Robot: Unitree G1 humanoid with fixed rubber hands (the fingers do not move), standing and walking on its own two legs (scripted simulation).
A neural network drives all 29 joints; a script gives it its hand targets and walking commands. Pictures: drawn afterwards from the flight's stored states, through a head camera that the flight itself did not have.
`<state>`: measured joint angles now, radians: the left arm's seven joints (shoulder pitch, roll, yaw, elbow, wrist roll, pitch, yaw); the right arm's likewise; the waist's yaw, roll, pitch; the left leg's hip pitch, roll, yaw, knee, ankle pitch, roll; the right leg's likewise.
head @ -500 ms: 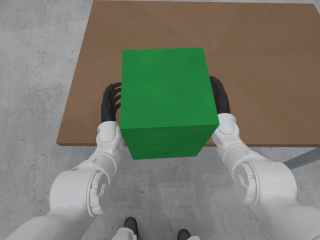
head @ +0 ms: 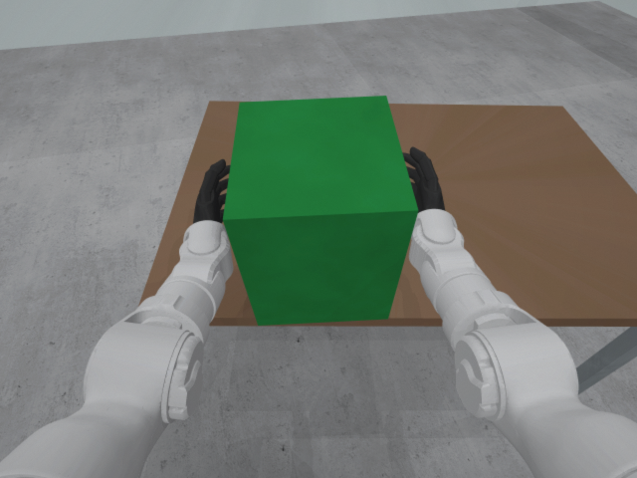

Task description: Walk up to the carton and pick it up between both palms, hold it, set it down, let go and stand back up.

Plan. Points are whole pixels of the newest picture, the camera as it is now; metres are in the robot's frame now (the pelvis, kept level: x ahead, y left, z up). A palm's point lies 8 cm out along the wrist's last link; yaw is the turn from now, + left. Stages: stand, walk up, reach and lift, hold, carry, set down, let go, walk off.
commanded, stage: reach and lift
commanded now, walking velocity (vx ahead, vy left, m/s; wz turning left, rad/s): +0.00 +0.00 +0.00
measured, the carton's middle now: (318, 217) +0.45 -0.01 +0.08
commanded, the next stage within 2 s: hold in 1.84 s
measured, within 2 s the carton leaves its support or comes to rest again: neither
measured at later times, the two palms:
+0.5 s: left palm (188, 213) +0.39 +0.15 +0.14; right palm (426, 199) +0.40 -0.14 +0.16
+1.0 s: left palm (165, 202) +0.38 +0.17 +0.17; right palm (418, 194) +0.39 -0.12 +0.17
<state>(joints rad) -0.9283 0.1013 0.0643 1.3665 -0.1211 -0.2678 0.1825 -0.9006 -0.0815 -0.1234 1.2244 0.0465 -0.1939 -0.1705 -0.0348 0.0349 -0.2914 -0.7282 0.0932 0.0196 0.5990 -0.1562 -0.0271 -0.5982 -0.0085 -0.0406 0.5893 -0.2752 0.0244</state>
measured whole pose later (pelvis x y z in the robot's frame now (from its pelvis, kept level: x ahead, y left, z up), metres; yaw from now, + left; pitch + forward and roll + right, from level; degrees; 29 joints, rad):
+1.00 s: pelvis +0.02 +0.00 +0.03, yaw +2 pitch -6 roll -1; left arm -0.52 -0.03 0.26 0.21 0.32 0.52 0.00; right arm -0.59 0.01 -0.02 0.58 0.14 0.17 -0.21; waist -0.07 -0.07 0.03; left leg -0.10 0.06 0.03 0.33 -0.11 -0.03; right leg 0.06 -0.03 -0.06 0.26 -0.21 0.03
